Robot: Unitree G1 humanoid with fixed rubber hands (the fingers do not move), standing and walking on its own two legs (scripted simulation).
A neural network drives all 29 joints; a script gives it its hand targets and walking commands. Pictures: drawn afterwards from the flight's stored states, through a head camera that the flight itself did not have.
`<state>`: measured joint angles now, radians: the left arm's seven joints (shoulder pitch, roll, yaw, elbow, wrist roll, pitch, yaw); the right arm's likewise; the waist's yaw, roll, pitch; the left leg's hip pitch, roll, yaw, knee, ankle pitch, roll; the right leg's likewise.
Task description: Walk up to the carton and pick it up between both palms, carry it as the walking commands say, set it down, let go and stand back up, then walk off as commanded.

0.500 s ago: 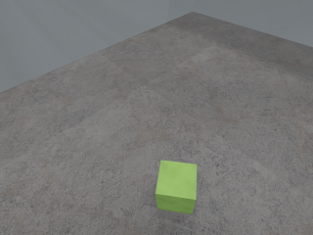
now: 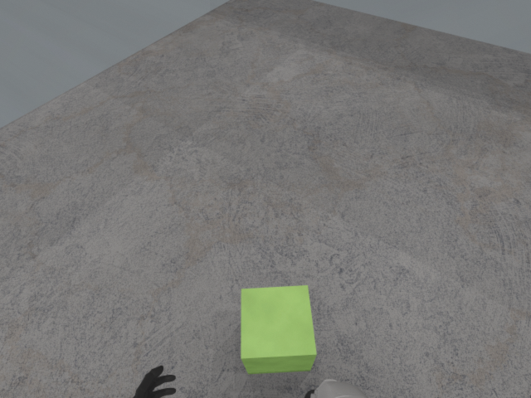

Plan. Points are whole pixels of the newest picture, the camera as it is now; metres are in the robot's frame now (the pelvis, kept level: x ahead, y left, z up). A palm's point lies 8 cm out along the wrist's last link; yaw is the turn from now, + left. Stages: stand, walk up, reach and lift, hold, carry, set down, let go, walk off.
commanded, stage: walk up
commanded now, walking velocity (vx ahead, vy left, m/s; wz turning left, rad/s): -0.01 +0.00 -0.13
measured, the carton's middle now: (276, 331) +0.38 -0.02 -0.63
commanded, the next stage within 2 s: stand in 1.54 s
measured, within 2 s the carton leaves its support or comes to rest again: neither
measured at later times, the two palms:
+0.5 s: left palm out of the picture +0.04 +0.29 -0.14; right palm out of the picture +0.05 -0.23 -0.11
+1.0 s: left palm out of the picture -0.03 +0.23 -0.13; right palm out of the picture -0.05 -0.21 -0.12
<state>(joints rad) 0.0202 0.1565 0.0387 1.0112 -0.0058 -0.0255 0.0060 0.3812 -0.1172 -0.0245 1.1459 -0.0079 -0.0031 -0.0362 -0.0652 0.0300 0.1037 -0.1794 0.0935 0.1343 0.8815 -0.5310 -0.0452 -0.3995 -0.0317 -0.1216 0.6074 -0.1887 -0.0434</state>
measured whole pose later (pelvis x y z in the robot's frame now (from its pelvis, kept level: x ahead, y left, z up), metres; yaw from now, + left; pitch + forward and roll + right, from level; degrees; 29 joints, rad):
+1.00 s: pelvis -0.06 +0.01 +0.02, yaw -2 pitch -2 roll +0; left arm 0.21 0.15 0.01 1.15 0.00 0.01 0.03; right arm 0.22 -0.14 -0.03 1.12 0.01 0.01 -0.03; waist 0.00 -0.02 0.05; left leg -0.14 0.01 0.05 0.42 -0.23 0.01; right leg -0.12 -0.05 -0.05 0.41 -0.25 0.03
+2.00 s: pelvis -0.07 +0.02 -0.01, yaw -3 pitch +10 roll -1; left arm -0.07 0.23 -0.06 0.62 -0.09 0.64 0.04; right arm -0.06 -0.24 0.03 0.61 0.05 0.63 -0.01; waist 0.01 0.02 -0.06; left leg -0.60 0.03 0.06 0.78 -0.36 0.02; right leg -0.57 -0.04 -0.02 0.76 -0.37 0.03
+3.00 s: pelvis -0.16 +0.01 -0.09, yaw -3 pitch +30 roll +0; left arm -0.83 0.18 0.17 0.76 -0.04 0.44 0.11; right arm -0.86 -0.23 -0.21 0.81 0.03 0.43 -0.06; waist 0.00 0.01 0.04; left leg -1.32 0.04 0.04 1.09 -0.29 0.01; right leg -1.30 -0.04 -0.01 1.10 -0.33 0.01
